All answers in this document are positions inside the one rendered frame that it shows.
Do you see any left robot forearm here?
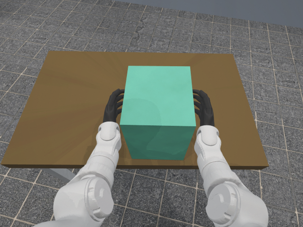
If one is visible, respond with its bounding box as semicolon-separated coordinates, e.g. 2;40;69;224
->
67;122;122;190

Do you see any table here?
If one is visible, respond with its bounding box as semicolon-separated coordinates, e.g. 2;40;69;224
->
1;51;269;183

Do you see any carton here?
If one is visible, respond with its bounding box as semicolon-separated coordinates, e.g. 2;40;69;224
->
120;66;196;160

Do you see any robot right hand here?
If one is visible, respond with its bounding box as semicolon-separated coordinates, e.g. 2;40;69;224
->
193;89;214;126

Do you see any robot left upper arm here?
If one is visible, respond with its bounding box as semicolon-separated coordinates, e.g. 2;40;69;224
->
33;177;114;227

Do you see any right robot forearm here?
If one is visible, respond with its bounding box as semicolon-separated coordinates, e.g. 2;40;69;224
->
194;125;252;198

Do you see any robot right upper arm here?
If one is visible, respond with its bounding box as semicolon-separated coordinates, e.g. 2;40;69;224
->
206;183;268;227

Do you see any robot left hand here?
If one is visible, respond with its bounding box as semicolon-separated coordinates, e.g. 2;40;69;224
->
103;89;125;123

